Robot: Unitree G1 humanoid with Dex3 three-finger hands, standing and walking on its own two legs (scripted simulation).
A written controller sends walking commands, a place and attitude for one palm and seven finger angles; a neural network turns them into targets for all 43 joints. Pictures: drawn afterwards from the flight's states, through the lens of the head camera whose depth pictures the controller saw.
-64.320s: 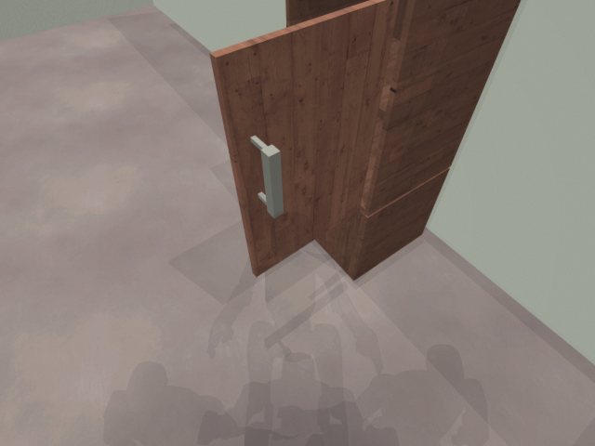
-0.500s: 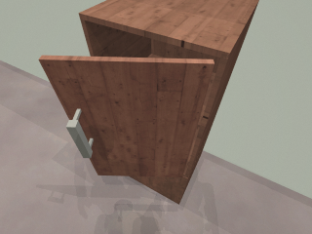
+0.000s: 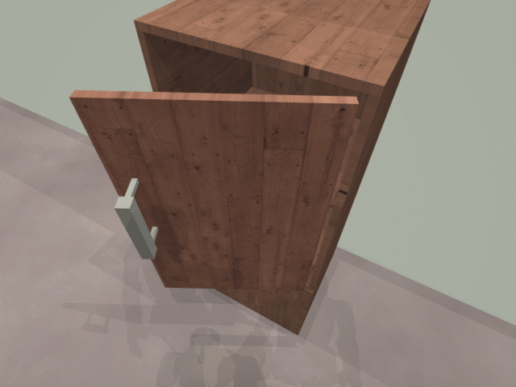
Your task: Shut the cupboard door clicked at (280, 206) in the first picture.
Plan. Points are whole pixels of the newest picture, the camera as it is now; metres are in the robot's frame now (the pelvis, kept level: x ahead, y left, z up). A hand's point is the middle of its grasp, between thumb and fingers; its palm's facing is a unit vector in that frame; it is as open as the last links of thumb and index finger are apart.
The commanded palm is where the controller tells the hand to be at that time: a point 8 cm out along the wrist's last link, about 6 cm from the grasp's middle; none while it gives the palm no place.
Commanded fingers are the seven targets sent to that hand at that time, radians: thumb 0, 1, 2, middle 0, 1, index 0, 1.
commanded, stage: look again from close up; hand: left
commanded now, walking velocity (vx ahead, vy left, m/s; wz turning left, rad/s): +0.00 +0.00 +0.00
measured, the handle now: (141, 220) +0.38 +0.24 +0.01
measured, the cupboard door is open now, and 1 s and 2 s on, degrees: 27 27 27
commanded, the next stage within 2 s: shuffle to correct the standing spot in 0.12 s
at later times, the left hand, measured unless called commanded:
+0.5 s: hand out of the picture -0.02 +0.19 -0.18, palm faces +0.04 -0.97 -0.24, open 7.4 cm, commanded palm none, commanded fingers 0.00 0.90 0.90 -0.20 -0.30 -0.20 -0.30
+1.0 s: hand out of the picture -0.09 +0.17 -0.18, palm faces +0.03 -0.98 -0.18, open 7.4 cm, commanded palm none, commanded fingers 0.00 0.90 0.90 -0.20 -0.30 -0.20 -0.30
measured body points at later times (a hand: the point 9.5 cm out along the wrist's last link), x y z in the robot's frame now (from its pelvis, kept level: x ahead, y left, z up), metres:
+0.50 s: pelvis -0.04 +0.01 +0.00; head -0.01 +0.00 +0.44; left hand -0.02 +0.24 -0.16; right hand +0.00 -0.22 -0.17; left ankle -0.02 +0.11 -0.74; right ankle -0.06 -0.10 -0.74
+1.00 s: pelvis -0.06 +0.01 +0.00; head -0.04 +0.01 +0.44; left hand -0.09 +0.22 -0.16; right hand -0.08 -0.21 -0.17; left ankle -0.03 +0.11 -0.74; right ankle -0.12 -0.09 -0.74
